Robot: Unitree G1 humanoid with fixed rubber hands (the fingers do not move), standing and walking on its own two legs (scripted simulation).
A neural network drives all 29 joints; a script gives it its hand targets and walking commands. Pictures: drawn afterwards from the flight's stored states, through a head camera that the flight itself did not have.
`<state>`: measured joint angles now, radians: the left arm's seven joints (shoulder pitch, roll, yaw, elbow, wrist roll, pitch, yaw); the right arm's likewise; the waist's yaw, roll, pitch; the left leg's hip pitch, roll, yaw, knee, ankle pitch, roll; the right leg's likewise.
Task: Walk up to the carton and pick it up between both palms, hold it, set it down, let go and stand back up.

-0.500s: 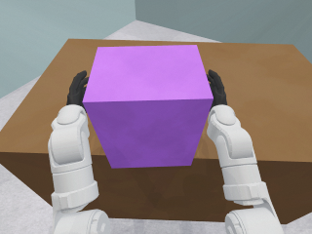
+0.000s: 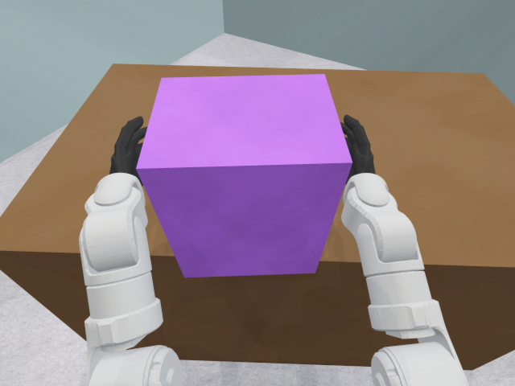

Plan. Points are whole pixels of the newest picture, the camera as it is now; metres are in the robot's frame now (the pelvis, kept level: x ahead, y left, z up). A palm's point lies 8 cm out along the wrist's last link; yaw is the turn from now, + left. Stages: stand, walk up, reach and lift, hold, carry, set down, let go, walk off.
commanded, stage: hold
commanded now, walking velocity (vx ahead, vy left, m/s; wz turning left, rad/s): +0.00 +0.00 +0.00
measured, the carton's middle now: (247, 186) +0.37 +0.00 +0.13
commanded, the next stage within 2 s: none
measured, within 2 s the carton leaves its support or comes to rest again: neither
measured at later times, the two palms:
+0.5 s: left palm (128, 176) +0.34 +0.16 +0.18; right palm (357, 172) +0.36 -0.15 +0.17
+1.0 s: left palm (128, 176) +0.34 +0.16 +0.18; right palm (357, 172) +0.36 -0.15 +0.17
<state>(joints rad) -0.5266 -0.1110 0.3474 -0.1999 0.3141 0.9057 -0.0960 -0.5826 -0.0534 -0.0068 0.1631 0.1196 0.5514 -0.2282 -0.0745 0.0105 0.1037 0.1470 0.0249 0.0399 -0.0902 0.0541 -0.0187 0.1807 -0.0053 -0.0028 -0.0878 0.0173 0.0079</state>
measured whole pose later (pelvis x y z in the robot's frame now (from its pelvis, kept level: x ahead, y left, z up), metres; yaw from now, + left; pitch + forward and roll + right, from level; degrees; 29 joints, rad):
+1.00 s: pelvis +0.00 +0.00 +0.00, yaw +0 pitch -6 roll +0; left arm -0.53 -0.11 0.35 -0.20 0.31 0.91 -0.10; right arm -0.58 -0.05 -0.01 0.16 0.12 0.55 -0.23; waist -0.07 0.01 0.10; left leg 0.15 0.02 0.04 -0.09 0.05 -0.02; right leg 0.18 -0.01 0.00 -0.09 0.02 0.01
